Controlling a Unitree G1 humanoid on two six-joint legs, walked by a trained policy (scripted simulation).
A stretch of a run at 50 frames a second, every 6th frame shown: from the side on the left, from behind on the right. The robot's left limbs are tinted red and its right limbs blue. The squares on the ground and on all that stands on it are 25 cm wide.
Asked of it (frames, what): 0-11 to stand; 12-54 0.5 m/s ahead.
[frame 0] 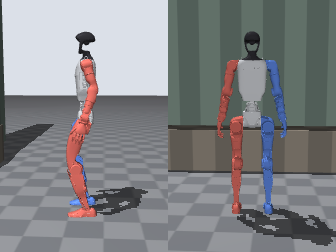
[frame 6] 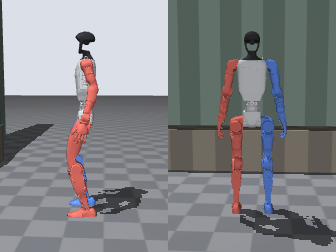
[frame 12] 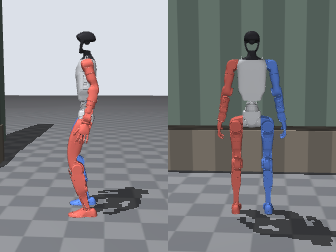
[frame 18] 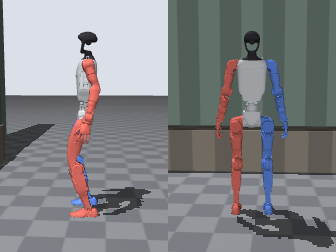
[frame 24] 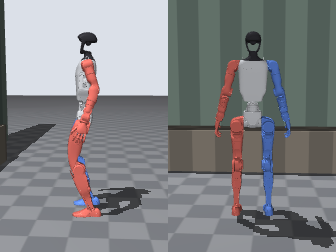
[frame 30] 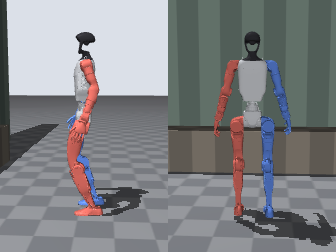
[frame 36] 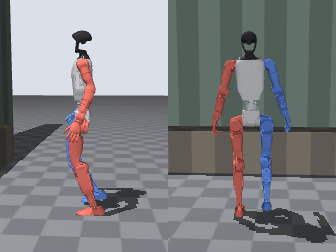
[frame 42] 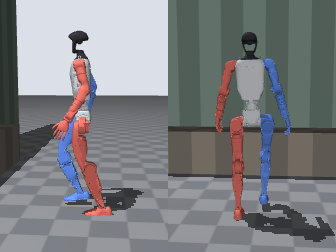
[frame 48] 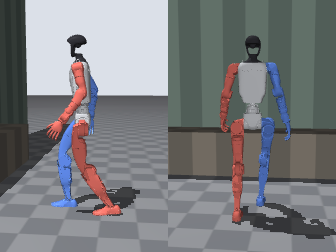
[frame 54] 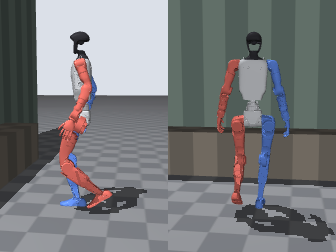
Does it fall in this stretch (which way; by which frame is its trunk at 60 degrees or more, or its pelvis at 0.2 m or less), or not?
no
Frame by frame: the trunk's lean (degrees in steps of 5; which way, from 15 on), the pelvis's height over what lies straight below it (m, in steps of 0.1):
0: 0, 0.8
6: 0, 0.8
12: 0, 0.8
18: 0, 0.8
24: 5, 0.8
30: 0, 0.8
36: 0, 0.8
42: 5, 0.8
48: 5, 0.8
54: 5, 0.8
